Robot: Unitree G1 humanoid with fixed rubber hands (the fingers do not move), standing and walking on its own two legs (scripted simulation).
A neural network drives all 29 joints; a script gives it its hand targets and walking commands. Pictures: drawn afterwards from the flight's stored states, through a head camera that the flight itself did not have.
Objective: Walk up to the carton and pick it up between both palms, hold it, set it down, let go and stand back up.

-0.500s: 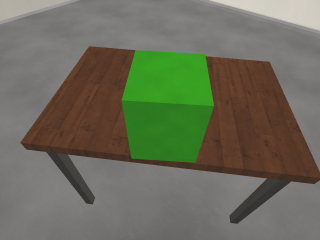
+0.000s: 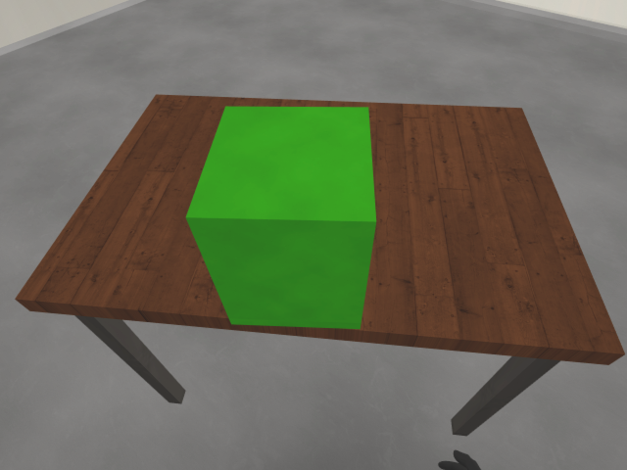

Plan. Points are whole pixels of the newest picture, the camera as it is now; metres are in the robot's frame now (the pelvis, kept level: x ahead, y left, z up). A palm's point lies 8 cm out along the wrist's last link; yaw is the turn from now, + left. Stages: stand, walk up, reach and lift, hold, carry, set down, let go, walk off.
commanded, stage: walk up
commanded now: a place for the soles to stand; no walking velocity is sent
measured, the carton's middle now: (295, 222) +0.45 +0.04 +0.05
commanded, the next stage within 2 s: none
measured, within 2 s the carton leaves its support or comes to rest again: neither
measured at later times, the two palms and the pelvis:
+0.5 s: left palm out of the picture +0.07 +0.30 -0.11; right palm out of the picture +0.13 -0.15 -0.13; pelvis +0.00 +0.06 +0.00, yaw -2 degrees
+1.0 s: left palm out of the picture +0.12 +0.25 -0.10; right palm out of the picture +0.04 -0.16 -0.12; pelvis -0.01 +0.07 +0.01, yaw -5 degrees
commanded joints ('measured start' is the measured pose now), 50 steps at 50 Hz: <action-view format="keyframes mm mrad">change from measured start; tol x32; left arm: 1 145 4 11 -73 5 -49 -8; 50 -212 77 24 -66 -9 -61 -36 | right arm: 1 -108 -155 -35 -77 -9 1 15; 50 61 -140 -31 -84 8 -46 64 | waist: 1 49 169 -98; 6 63 -255 2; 20 30 -232 -155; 25 -33 255 -176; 50 -9 19 -92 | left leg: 1 28 141 -124 -166 31 126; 11 -322 -9 -224 747 -284 -121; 22 162 -10 -59 -188 87 -87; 25 144 325 -497 -214 268 127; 50 118 113 -148 -182 -21 -35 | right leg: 1 28 -52 3 -321 158 -10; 6 -92 -439 609 -751 491 -270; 21 112 -208 172 -469 761 -179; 27 -183 -18 108 27 -22 -25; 39 253 -147 231 -562 598 -137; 50 116 -86 162 -588 474 -121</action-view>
